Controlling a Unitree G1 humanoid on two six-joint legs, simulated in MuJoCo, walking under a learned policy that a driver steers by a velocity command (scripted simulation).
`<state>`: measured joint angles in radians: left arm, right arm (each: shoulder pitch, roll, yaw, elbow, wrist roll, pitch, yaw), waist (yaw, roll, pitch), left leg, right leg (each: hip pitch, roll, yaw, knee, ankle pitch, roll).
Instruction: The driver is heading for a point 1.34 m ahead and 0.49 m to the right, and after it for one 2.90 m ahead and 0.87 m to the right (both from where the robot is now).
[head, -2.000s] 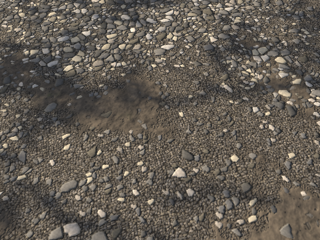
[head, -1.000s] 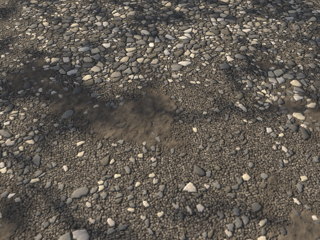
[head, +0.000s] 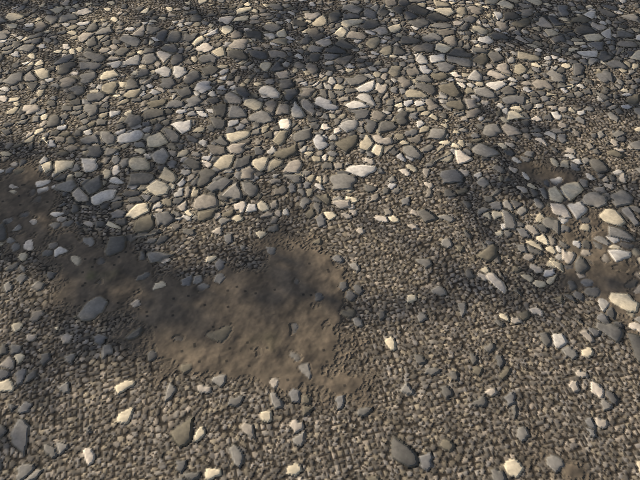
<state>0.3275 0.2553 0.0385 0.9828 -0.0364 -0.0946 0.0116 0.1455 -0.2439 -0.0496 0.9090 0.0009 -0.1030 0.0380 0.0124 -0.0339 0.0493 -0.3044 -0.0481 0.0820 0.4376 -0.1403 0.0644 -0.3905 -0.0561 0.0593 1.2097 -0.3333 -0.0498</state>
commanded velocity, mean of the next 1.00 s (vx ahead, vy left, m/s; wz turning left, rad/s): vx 0.33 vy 0.00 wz -0.51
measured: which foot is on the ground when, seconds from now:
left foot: down 0.00-0.40, up 0.42-0.84, down 0.86-1.00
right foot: up 0.00-0.40, down 0.42-0.86, up 0.88-1.00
